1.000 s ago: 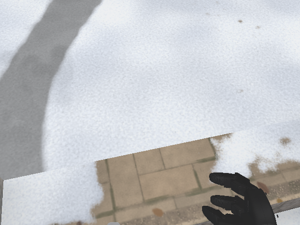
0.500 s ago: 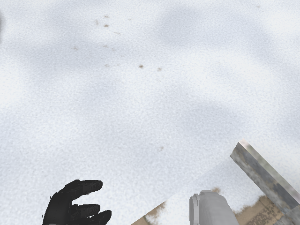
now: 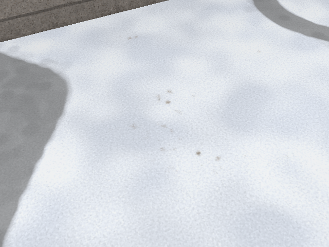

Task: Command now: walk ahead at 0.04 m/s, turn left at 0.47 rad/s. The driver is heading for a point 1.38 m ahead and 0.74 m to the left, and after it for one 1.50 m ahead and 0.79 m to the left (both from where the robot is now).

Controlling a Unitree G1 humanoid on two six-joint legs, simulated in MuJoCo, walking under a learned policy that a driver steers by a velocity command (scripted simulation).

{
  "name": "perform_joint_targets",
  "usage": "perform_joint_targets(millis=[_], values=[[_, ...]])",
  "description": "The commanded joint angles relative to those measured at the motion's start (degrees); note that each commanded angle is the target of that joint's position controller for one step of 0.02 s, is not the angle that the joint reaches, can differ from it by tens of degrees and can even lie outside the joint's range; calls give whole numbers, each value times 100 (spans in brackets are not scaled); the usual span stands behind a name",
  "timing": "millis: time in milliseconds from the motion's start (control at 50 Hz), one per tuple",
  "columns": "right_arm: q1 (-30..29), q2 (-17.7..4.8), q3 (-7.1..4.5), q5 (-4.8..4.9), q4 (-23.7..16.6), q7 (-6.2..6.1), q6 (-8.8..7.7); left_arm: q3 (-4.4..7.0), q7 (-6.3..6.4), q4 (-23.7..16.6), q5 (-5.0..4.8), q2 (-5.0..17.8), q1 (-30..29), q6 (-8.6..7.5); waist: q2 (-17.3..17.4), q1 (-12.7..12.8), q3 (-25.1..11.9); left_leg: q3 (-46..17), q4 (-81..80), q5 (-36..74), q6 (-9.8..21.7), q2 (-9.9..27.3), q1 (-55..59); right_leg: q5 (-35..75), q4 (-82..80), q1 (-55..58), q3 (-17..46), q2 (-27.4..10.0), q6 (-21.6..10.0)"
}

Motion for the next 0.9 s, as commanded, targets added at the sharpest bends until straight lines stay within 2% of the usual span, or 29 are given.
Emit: perform_joint_targets(millis=[20, 60, 100, 120, 140, 160, 180, 200, 220, 240, 280, 340, 420, 520, 560, 580, 600, 620, 640, 660, 680, 700, 720, 760, 780, 820, 840, 880, 900], values=[[-45, -373, -117, -14, -399, 87, 28, 200, 16, -573, 11, 813, -215, 19, -1172, -2, -286, 233, -905, -473, 3, 87, 926, 1472, -629, 140, 335, -1381, -800], [-107, -396, -127, -81, -503, 140, 43, 248, 40, -613, -29, 912, -17, 143, -1163, 126, -292, 339, -1370, -1111, 69, 63, 1004, 1561, -329, 476, 418, -1590, -796], [22, -404, -124, -75, -542, 230, -1, 301, 66, -687, -4, 1047, 51, 312, -1146, 164, -334, 431, -1898, -1472, 184, -9, 1172, 1863, 87, 657, 474, -1735, -732], [191, -374, -124, -85, -525, 255, -54, 321, 77, -680, -42, 1097, 48, 411, -1028, 47, -346, 483, -2461, -1247, 254, -83, 1514, 1860, 447, 560, 361, -1676, -595], [429, -416, -128, -85, -476, 258, -164, 365, 68, -616, -75, 1091, 253, 511, -679, -39, -310, 348, -3235, -546, 284, -181, 1900, 1342, 1007, 379, 218, -1417, -299], [771, -735, -216, -153, -402, 214, -272, 346, 40, -620, -30, 942, 488, 586, 169, -106, -376, -404, -3630, 462, 310, 123, 2475, 492, 2092, -172, 59, -1052, -37], [801, -1443, -390, -68, -488, 100, -316, 225, 4, -1161, -77, 524, 158, 618, 1879, -65, -22, -2494, -3715, 2656, 965, 1274, 3022, -1952, 3055, -2047, 34, -34, 473], [1277, -1471, -447, 76, -397, 35, -306, 219, 22, -1315, -72, 626, -402, 688, 1654, -480, -375, -2878, -3811, 2719, 1542, 1527, 3221, -2760, 3918, -2478, 1052, 127, 519], [1140, -1280, -372, 57, -471, 3, -272, 236, -40, -1259, -96, 691, -465, 708, 1108, -387, -464, -2560, -3800, 2141, 1635, 1410, 3286, -2444, 4309, -2691, 1343, 92, 515], [816, -1164, -312, 17, -539, -19, -211, 230, -49, -1228, -134, 654, -495, 683, 827, -271, -328, -2341, -3869, 1482, 1549, 1215, 3080, -2092, 4330, -2726, 1467, 82, 475], [232, -999, -233, 73, -743, -23, -132, 209, -58, -1200, -1, 628, -524, 639, 645, -85, -410, -1942, -3879, 1683, 1389, 849, 2735, -1349, 4241, -2435, 1614, 166, 415], [252, -970, -206, 47, -764, -2, -196, 216, -2, -1156, 22, 674, -496, 704, 336, -69, -617, -1871, -3746, 2200, 1386, 855, 2672, -1080, 4378, -2358, 1638, 340, 390], [352, -1035, -227, 16, -771, -55, -248, 106, -24, -1295, -23, 534, -819, 737, 403, -244, -535, -2163, -3787, 1205, 1403, 759, 2674, -796, 3547, -2455, 1683, 418, 294], [54, -1143, -255, 60, -860, 54, -215, 53, -20, -1429, -95, 539, -864, 694, 574, -207, -491, -2416, -3616, 950, 1297, 491, 2155, -1277, 2347, -1571, 1600, 610, 180], [-151, -1187, -295, 63, -932, 148, -116, 39, -55, -1394, -121, 460, -513, 658, 621, 24, -516, -2485, -3399, 914, 1099, 276, 1755, -1033, 1510, -778, 1552, 681, 108], [-358, -1047, -258, 77, -967, 155, -89, 19, -28, -1376, -119, 408, -332, 592, 495, 189, -550, -2441, -3161, 728, 864, 53, 1483, -501, 656, -215, 1493, 718, 101], [-374, -825, -213, 129, -1028, 139, -96, 84, 37, -1383, -25, 700, -205, 538, 42, 245, -547, -2240, -2688, -7, 533, -209, 963, -532, 90, 290, 2155, 118, -12], [-128, -348, -111, 201, -1111, 113, -79, 172, 76, -1539, 81, 1300, -324, 552, -1490, 83, -614, -1207, -1402, -1855, 137, -974, 91, -545, -697, 790, 3734, -1429, -404], [-116, -874, -227, -32, -1071, 63, -40, 246, 84, -1624, 62, 1436, -536, 550, -2011, 118, -472, -503, -219, -2863, -23, -1217, -69, 221, -797, -39, 4459, -2058, -1122], [-52, -1118, -332, -85, -956, 68, -55, 144, 71, -1687, 11, 1074, -596, 537, -1310, -15, -436, -724, 626, -2517, -100, -894, 103, 342, -724, -219, 4306, -1853, -1282], [-147, -1137, -344, -60, -844, 137, -62, 70, 60, -1688, -33, 802, -755, 516, -751, -95, -354, -718, 1037, -2077, -163, -766, 152, 163, -600, -350, 3661, -1541, -1165], [-122, -1091, -346, -20, -786, 197, -36, 44, 55, -1711, -29, 759, -969, 493, -658, -218, -357, -638, 1241, -1703, -231, -678, 193, 93, -583, -354, 3104, -1187, -986], [-110, -1046, -341, -5, -752, 255, 5, 45, 81, -1711, -30, 784, -1025, 451, -807, -212, -398, -538, 1446, -1477, -298, -660, 119, 329, -538, -213, 2766, -1012, -953], [-195, -995, -321, 32, -680, 320, 86, 38, 93, -1702, 4, 757, -871, 406, -785, -82, -491, -442, 1626, -1241, -399, -676, -13, 762, -415, 83, 2357, -913, -990], [-282, -899, -288, -9, -727, 333, 117, 62, 86, -1612, 63, 807, -618, 379, -790, -19, -668, -420, 1462, -1210, -381, -663, -70, 256, -455, 328, 2371, -969, -1026], [-421, -899, -262, -22, -758, 398, 154, 108, 75, -1444, 50, 895, -193, 372, -957, 118, -712, -354, 952, -1230, -336, -601, -357, -1191, -680, 834, 2519, -1033, -961], [-570, -918, -252, -18, -836, 438, 167, 155, 86, -1346, 16, 1028, -106, 355, -1067, 153, -541, -326, 604, -1285, -310, -556, -362, -1644, -840, 799, 2499, -1117, -939], [-849, -850, -182, 52, -895, 550, 168, 206, 82, -1278, 70, 1092, -81, 324, -1233, 314, -308, -110, -206, -1456, -224, -459, -103, -2021, -1030, 631, 2205, -1123, -848], [-859, -891, -178, 7, -891, 551, 134, 216, 58, -1194, 33, 1080, -89, 282, -1269, 322, -127, -79, -583, -1430, -168, -378, 129, -2123, -1131, 383, 2123, -1228, -809]])
Velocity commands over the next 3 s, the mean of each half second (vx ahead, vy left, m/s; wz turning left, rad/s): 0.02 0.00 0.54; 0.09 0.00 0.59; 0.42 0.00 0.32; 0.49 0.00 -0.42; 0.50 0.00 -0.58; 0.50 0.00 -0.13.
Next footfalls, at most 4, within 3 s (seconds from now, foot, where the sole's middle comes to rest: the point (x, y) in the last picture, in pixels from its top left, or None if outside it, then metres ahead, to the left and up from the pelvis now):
0.16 left None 0.08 0.14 -0.78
0.60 right None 0.15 -0.04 -0.78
1.04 left None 0.02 0.14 -0.78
1.54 right None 0.38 0.26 -0.78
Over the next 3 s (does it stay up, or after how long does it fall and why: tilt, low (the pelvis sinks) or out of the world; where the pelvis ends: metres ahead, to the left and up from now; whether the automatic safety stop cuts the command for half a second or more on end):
stays up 0.94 0.48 -0.01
